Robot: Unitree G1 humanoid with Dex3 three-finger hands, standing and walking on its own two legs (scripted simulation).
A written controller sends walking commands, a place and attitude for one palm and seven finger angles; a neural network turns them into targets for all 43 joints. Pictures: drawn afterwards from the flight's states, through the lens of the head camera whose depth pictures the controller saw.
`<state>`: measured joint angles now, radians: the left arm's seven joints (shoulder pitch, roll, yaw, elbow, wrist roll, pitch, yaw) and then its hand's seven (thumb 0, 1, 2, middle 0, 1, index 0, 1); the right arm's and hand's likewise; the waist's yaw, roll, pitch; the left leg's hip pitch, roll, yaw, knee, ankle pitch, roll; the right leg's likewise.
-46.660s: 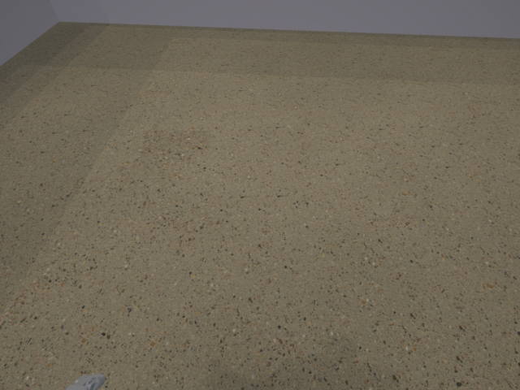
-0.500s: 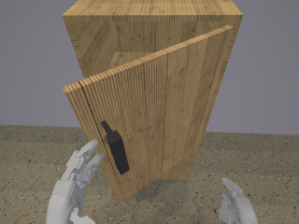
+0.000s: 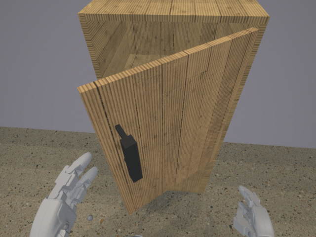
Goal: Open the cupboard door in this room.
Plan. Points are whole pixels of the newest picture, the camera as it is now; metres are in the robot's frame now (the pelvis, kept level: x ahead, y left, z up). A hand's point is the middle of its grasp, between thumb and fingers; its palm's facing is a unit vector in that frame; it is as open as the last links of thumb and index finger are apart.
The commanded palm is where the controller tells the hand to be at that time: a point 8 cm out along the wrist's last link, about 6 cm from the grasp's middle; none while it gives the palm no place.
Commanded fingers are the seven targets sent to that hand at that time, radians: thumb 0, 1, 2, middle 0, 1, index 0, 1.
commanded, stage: draw the hand back to the body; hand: left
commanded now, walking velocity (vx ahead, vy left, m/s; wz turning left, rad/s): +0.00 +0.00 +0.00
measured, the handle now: (128, 153) +0.27 +0.10 +0.12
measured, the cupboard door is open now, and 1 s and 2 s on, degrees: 38 38 38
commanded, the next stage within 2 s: step back with the hand held close in 1.50 s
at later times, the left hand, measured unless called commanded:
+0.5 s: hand (52, 197) +0.16 +0.20 +0.15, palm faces +0.11 -0.97 -0.19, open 15.9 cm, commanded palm +0.12 +0.26 +0.18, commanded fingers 0.00 -0.15 0.45 -0.16 -0.30 -0.16 -0.30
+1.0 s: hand (26, 155) +0.21 +0.26 +0.19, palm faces +0.37 -0.84 -0.40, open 10.5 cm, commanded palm +0.16 +0.31 +0.22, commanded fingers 0.00 0.73 0.82 -0.19 -0.30 -0.19 -0.30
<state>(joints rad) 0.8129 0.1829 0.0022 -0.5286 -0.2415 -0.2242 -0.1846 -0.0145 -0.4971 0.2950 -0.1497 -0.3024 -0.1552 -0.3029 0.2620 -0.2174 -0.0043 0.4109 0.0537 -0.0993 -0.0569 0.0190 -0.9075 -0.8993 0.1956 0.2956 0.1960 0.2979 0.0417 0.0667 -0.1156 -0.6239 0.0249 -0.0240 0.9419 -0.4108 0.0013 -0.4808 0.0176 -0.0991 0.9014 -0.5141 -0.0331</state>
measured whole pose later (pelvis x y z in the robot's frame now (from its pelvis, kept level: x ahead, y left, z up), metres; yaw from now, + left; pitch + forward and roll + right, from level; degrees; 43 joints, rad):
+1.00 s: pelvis +0.03 +0.02 +0.05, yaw -2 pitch -2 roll -1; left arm 0.57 0.34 0.27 -0.49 -0.06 -0.05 0.13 0.00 0.39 0.68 -0.19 -0.30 -0.19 -0.30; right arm 0.19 -0.22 0.04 0.59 0.01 -0.10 -0.08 0.02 -0.91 -0.90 0.20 0.30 0.20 0.30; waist 0.07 0.05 0.00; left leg -0.20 -0.01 0.04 0.49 -0.25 0.03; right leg -0.07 -0.01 -0.03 0.43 -0.31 0.00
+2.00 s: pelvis -0.02 +0.02 +0.05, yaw -4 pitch -1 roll -1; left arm 0.57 0.43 0.38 -0.50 -0.07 -0.11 0.12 0.01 0.89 0.89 -0.21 -0.30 -0.21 -0.30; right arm 0.16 -0.24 -0.02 0.53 0.03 0.04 -0.09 0.02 -0.91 -0.90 0.20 0.30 0.20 0.30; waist 0.01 0.03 0.06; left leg -0.31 0.03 0.06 0.50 -0.18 0.02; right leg -0.20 0.03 -0.02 0.46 -0.25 -0.01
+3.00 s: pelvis -0.21 +0.08 +0.03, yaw -7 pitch -2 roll -3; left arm 0.56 0.46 0.43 -0.56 -0.09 -0.16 0.12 0.01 0.89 0.89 -0.21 -0.30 -0.21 -0.30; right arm 0.24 -0.20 0.02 0.66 0.01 -0.07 -0.07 0.02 -0.91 -0.90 0.20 0.30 0.20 0.30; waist 0.00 0.00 -0.03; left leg -0.45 -0.02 0.01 0.58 -0.08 0.05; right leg -0.04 0.06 -0.02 0.54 -0.46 -0.01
